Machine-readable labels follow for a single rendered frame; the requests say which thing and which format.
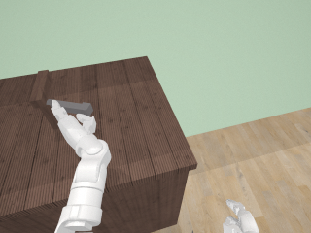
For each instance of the tap lever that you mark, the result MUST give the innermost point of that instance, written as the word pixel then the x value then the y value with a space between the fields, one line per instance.
pixel 74 108

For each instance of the robot right hand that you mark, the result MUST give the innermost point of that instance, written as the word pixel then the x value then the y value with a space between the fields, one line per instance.
pixel 245 221

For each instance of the robot left hand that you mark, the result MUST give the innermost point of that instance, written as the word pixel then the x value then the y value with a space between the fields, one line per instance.
pixel 70 128

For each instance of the left robot forearm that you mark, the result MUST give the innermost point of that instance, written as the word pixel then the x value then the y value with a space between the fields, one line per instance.
pixel 83 210

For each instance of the counter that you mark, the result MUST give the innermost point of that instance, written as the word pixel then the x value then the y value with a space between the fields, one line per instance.
pixel 150 155

